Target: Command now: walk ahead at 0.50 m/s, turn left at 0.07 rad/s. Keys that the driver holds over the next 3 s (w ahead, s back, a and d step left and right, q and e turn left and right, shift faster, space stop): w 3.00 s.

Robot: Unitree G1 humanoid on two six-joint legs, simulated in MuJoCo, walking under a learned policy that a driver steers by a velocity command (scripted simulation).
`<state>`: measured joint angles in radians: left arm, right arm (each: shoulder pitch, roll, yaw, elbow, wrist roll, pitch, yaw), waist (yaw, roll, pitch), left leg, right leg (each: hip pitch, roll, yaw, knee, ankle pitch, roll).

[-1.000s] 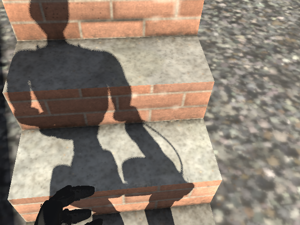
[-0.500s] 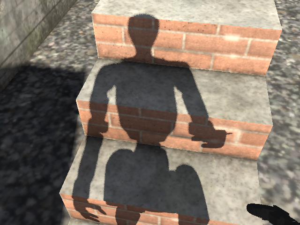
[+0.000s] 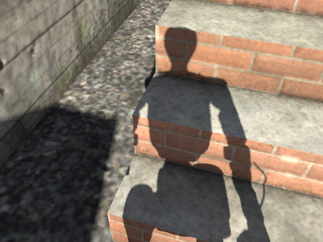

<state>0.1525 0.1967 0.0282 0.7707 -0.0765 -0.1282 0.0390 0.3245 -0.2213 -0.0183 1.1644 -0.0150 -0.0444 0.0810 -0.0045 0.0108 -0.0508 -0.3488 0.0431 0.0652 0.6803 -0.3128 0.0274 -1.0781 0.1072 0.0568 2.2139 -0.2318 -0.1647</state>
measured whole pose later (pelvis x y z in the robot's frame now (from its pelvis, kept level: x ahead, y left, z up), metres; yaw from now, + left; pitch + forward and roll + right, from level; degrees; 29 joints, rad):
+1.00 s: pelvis +0.41 -0.09 +0.22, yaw +1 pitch -1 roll -4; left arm -0.09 0.13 -0.04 0.59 -0.10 -0.06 0.01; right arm 0.57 -0.11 0.06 1.27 -0.05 -0.08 0.01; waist -0.01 0.03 0.01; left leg 0.04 0.14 0.08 0.23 -0.22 -0.05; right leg -1.32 0.09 0.02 2.55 -0.53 -0.20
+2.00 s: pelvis +0.58 -0.25 +0.42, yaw -1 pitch -1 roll -4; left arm 0.08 0.11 -0.07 0.76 -0.10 -0.01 0.00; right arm 0.43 -0.14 0.00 1.10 0.06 -0.02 -0.03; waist 0.01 0.01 -0.02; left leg 0.00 0.21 0.11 0.24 -0.16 0.01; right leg -0.84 -0.03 -0.15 1.47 -0.68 -0.08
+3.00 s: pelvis +0.89 -0.34 +0.69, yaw -3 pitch -1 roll -2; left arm 0.15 0.14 -0.05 0.95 0.02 0.03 0.01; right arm 0.21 -0.23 0.01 0.94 -0.02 -0.07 0.00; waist 0.01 0.01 -0.01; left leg -0.32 0.07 -0.02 1.15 -0.06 0.15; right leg -0.61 0.11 -0.02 1.06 -0.44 -0.08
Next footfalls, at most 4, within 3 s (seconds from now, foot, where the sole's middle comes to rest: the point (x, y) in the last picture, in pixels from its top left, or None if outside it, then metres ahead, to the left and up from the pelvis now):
0.24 right None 0.26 -0.16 -0.57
0.74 left None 0.36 0.05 -0.57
1.14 right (246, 206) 0.53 -0.24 -0.38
1.52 left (191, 199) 0.56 -0.07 -0.38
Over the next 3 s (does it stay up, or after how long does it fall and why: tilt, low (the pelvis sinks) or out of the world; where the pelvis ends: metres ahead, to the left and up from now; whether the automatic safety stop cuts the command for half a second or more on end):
stays up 0.89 -0.34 0.69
